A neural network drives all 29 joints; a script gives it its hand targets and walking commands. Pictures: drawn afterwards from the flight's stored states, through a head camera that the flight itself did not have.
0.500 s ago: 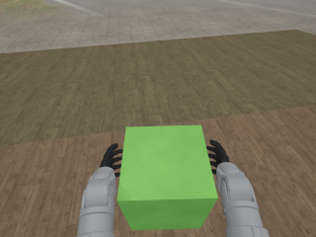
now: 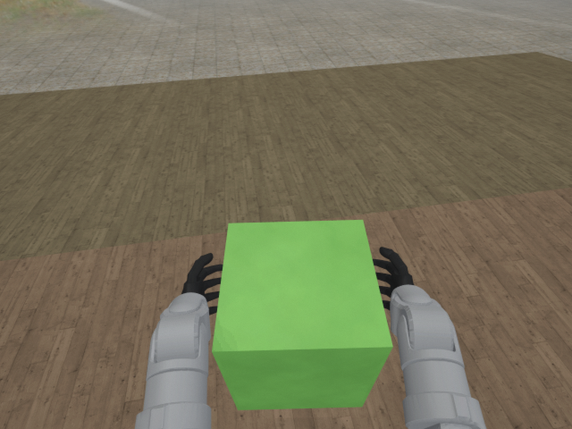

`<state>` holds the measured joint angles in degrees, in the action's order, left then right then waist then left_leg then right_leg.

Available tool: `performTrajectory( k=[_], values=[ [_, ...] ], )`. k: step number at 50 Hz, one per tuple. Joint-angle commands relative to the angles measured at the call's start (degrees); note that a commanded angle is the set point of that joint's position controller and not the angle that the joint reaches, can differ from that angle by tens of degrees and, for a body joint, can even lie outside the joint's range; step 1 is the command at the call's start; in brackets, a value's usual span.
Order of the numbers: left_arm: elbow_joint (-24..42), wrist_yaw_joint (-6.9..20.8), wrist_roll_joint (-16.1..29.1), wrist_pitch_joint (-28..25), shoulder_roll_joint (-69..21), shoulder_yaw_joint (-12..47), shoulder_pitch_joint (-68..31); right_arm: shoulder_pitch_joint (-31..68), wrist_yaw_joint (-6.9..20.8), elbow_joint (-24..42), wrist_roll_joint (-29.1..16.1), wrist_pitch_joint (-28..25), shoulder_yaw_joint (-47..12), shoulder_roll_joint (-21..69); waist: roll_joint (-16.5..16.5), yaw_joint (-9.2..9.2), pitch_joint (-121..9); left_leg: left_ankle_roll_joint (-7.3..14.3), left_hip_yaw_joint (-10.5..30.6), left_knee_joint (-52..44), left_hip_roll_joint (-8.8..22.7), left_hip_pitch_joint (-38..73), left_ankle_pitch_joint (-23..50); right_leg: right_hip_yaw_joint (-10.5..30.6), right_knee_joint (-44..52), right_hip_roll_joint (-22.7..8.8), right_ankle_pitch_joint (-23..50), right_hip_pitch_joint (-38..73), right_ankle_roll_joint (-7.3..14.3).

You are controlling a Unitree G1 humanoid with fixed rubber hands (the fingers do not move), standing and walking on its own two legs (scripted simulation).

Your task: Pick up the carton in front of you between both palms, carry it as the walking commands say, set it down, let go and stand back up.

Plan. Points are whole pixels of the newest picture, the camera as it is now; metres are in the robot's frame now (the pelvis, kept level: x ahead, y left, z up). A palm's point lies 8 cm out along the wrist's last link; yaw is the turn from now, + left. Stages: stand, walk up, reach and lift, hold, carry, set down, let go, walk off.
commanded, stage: hold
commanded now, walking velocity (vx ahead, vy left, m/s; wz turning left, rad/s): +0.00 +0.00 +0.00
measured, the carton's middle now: (297, 318) +0.30 +0.00 -0.02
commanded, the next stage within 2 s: carry in 0.60 s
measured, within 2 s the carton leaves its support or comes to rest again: neither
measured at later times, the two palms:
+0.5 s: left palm (195, 303) +0.29 +0.15 +0.05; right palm (400, 296) +0.29 -0.15 +0.05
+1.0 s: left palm (192, 245) +0.37 +0.16 +0.08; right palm (383, 241) +0.37 -0.14 +0.08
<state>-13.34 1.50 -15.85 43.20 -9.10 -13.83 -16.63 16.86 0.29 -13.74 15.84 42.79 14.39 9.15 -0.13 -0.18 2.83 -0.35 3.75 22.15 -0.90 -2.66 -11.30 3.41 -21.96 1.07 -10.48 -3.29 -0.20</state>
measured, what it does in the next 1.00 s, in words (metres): walks ahead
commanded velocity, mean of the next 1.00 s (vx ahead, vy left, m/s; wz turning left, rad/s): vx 0.22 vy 0.00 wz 0.00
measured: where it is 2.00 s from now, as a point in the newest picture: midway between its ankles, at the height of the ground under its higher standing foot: (280, 339)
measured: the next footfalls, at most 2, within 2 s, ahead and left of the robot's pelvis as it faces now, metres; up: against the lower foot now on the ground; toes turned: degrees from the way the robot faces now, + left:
right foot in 1.04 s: +0.20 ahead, -0.09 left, +0.00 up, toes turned -9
left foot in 1.42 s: +0.51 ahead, +0.14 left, +0.00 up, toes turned +14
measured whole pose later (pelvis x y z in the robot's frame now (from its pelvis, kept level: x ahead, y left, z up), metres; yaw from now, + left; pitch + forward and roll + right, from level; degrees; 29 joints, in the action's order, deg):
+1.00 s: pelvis +0.10 +0.01 +0.00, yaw -1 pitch +5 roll -2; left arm 12.1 -3.5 -5.7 63.1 -6.0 -6.7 -9.3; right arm 9.4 -5.6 12.1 7.4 62.8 5.5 7.6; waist -2.2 0.5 -9.1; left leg 0.0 -1.2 21.9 2.8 -9.0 -18.0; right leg -7.5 -33.1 -0.4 -21.2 -22.7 0.0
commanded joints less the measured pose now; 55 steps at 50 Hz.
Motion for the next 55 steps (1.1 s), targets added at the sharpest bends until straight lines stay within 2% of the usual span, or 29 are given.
performTrajectory(
  k=[1, 16, 29, 30, 31, 32, 33, 34, 36, 37, 39, 40, 41, 42, 43, 44, 45, 46, 47, 48, 50, 51, 52, 53, 54, 55],
  values=[
    [2.2, 11.8, 13.3, -1.9, -50.6, 30.8, -27.9, 27.5, 12.8, 1.9, -14.0, -1.3, -31.6, 51.4, 0.2, 0.0, -13.3, 0.4, 0.1, -4.1, -4.0, 0.7, 4.7, 0.4, 3.8, 3.7, 4.5, 3.3, 0.1],
    [6.1, 11.1, 14.3, -1.3, -49.6, 32.0, -22.9, 22.6, 12.2, 5.7, -14.7, -0.7, -32.6, 50.2, 0.0, 0.07, -13.6, 0.0, 0.6, -4.2, -4.2, 2.4, 10.7, 0.8, 3.9, 4.1, 10.3, 4.7, -0.1],
    [6.6, 10.8, 14.5, -1.3, -49.5, 32.4, -22.8, 22.6, 12.1, 6.4, -14.7, -0.8, -32.9, 49.5, -0.1, 0.08, -13.0, 0.0, 0.6, -4.2, -4.1, 1.9, 9.2, 0.8, 3.7, 4.1, 8.5, 4.1, 0.1],
    [5.8, 11.1, 15.0, -0.9, -49.9, 33.4, -25.5, 25.3, 12.4, 5.6, -15.6, -0.4, -34.1, 50.3, 1.2, 0.01, -15.3, 0.9, 0.1, -0.7, 6.4, -5.9, 0.2, -0.6, 0.4, -6.3, -1.5, -2.0, 0.8],
    [6.0, 11.1, 15.8, -0.7, -50.3, 33.5, -25.8, 26.0, 12.5, 6.6, -16.2, -0.4, -34.6, 50.5, 1.3, -0.13, -15.3, 1.0, 1.1, -1.8, 5.7, -7.2, -13.6, 1.9, 2.5, -6.2, -15.0, -4.8, 1.4],
    [7.3, 11.0, 16.6, -0.6, -50.3, 34.9, -26.3, 26.4, 12.5, 7.5, -17.2, -0.2, -35.9, 50.7, 1.5, -0.15, -13.7, 1.3, 1.3, -2.0, 4.7, -11.4, -25.1, 2.8, 3.4, -6.1, -27.0, -8.0, 1.7],
    [8.8, 10.9, 17.2, -0.3, -50.8, 36.3, -27.1, 27.4, 12.5, 8.9, -18.1, 0.0, -37.0, 51.0, 1.7, -0.14, -12.6, 1.3, 1.0, -1.3, 4.2, -14.2, -29.4, 3.8, 4.1, -6.4, -32.4, -9.2, 2.1],
    [10.2, 10.6, 17.8, 0.1, -51.0, 37.3, -27.4, 28.1, 12.4, 10.2, -18.8, 0.4, -37.9, 51.0, 2.3, -0.22, -12.4, 1.2, 0.2, 0.7, 3.9, -15.5, -25.8, 4.5, 4.2, -7.2, -30.4, -8.9, 2.5],
    [12.7, 9.8, 19.5, 1.6, -50.5, 39.7, -26.1, 27.5, 11.9, 12.6, -20.8, 2.0, -40.6, 50.8, 4.9, -0.32, -17.7, 0.6, -4.0, 8.1, 2.3, -14.4, -12.8, 8.1, 5.3, -10.1, -23.2, -6.9, 4.3],
    [14.1, 9.3, 20.0, 2.8, -49.6, 40.8, -24.8, 26.8, 11.7, 13.6, -21.8, 3.3, -42.0, 50.3, 6.3, -0.23, -19.6, 0.5, -6.1, 9.1, 1.1, -14.2, -11.6, 10.1, 6.3, -11.6, -23.7, -6.6, 5.4],
    [17.6, 8.3, 21.5, 6.1, -47.8, 42.9, -24.4, 26.6, 11.3, 16.5, -24.0, 6.3, -44.2, 49.3, 6.8, -0.1, -19.0, 0.8, -7.4, 4.8, 0.9, -12.0, -14.1, 9.3, 6.1, -12.0, -28.1, -10.5, 6.0],
    [19.4, 8.0, 22.5, 7.9, -46.9, 43.9, -24.5, 26.9, 11.0, 17.9, -24.9, 8.0, -44.9, 48.5, 5.1, -0.1, -17.7, 1.4, -5.5, 1.5, 2.3, -9.8, -16.1, 6.2, 3.9, -10.5, -28.5, -14.4, 5.1],
    [20.9, 7.8, 23.5, 9.8, -46.3, 44.6, -25.6, 26.9, 10.7, 18.5, -25.6, 9.7, -45.2, 47.5, -0.2, 0.2, -15.8, 2.8, 1.0, -3.4, 6.7, -7.5, -20.3, 0.8, -2.4, -7.3, -25.4, -19.0, 3.1],
    [21.9, 7.7, 24.6, 11.6, -46.1, 45.7, -26.5, 25.1, 10.3, 18.5, -26.1, 11.6, -45.3, 46.6, -9.6, 1.09, -15.0, 5.7, 12.5, -9.1, 13.8, -2.5, -24.5, -5.7, -14.5, -3.8, -19.3, -26.5, 0.8],
    [22.6, 7.6, 25.8, 13.4, -45.7, 46.5, -26.2, 23.2, 9.8, 18.9, -26.4, 13.3, -45.5, 45.9, -14.0, 1.71, -12.9, 8.8, 22.3, -12.6, 19.4, 2.9, -20.7, -9.4, -20.4, -1.6, -17.1, -35.7, -0.3],
    [24.2, 7.8, 27.8, 15.0, -46.5, 47.8, -27.2, 22.9, 9.1, 21.1, -26.4, 14.7, -45.8, 45.2, -13.2, 2.07, -11.9, 11.8, 24.7, -11.9, 21.6, 4.9, -11.6, -8.1, -20.1, -3.2, -18.5, -39.2, 0.5],
    [25.6, 8.0, 29.6, 16.2, -47.2, 48.9, -27.1, 22.9, 8.6, 24.2, -27.2, 16.2, -46.4, 45.2, -9.7, 2.14, -13.0, 12.2, 21.6, -10.4, 21.0, 6.6, -4.1, -7.9, -19.2, -3.7, -18.9, -38.8, 0.7],
    [27.0, 8.1, 31.0, 17.3, -47.9, 49.6, -26.1, 23.3, 8.3, 27.5, -28.6, 17.4, -47.4, 45.8, -7.7, 2.17, -15.1, 11.3, 17.2, -9.1, 19.7, 8.0, 0.4, -8.7, -17.1, -3.3, -17.6, -37.2, 0.6],
    [28.3, 8.0, 31.9, 18.3, -48.4, 49.8, -24.7, 23.2, 8.1, 30.3, -29.8, 18.6, -48.2, 46.2, -7.7, 2.14, -17.3, 9.9, 12.9, -8.2, 18.0, 7.8, 3.7, -10.3, -14.6, -2.1, -14.3, -33.9, 0.4],
    [29.6, 7.7, 32.3, 19.2, -48.7, 49.9, -23.2, 22.5, 8.1, 32.4, -30.7, 19.7, -48.9, 46.6, -9.1, 2.03, -18.9, 8.7, 9.1, -7.2, 16.3, 7.2, 6.5, -11.8, -11.8, -1.1, -11.3, -30.3, 0.3],
    [31.9, 7.3, 31.8, 20.9, -48.8, 49.4, -20.0, 20.5, 8.4, 34.7, -31.9, 21.8, -49.6, 47.5, -9.8, 1.28, -21.1, 6.8, 2.1, -4.1, 13.3, 2.9, 6.0, -15.1, -3.6, 0.6, -5.6, -19.8, -0.1],
    [33.0, 7.1, 31.3, 21.8, -49.0, 49.2, -17.9, 17.8, 8.7, 34.9, -32.3, 22.7, -49.8, 48.0, -7.8, 0.96, -22.2, 5.5, -1.9, -0.4, 11.5, -3.3, 4.0, -16.1, 1.2, 0.9, -0.9, -9.3, -0.1],
    [33.8, 6.9, 30.8, 22.5, -48.7, 48.9, -16.3, 15.9, 9.0, 35.2, -32.4, 23.5, -49.8, 48.1, -5.0, 0.61, -24.2, 3.9, -5.2, 5.2, 9.9, -12.3, 4.0, -14.0, 2.4, -1.3, 0.5, 4.4, 0.7],
    [34.3, 6.6, 29.9, 23.3, -47.6, 48.2, -13.6, 14.8, 9.3, 35.6, -32.5, 24.2, -49.5, 47.7, 2.9, -0.51, -27.1, 1.6, -9.0, 16.8, 8.1, -22.3, -3.7, -2.1, 5.5, -10.9, -9.3, 15.6, 3.0],
    [33.1, 6.5, 28.5, 23.8, -47.5, 47.1, -12.0, 16.2, 9.7, 37.6, -33.0, 25.3, -49.4, 46.8, 16.4, -1.2, -25.0, -0.6, -12.5, 29.8, 2.5, -39.7, -16.1, 21.5, 10.3, -24.7, -15.1, 22.1, 9.9],
    [34.5, 6.4, 28.8, 24.2, -48.6, 47.0, -14.5, 20.4, 10.0, 39.0, -34.0, 26.2, -50.2, 46.6, 13.4, -1.48, -22.0, 1.3, -7.3, 36.9, 4.2, -45.1, -19.4, 26.1, 10.1, -28.5, -9.9, 19.8, 14.4]
  ],
)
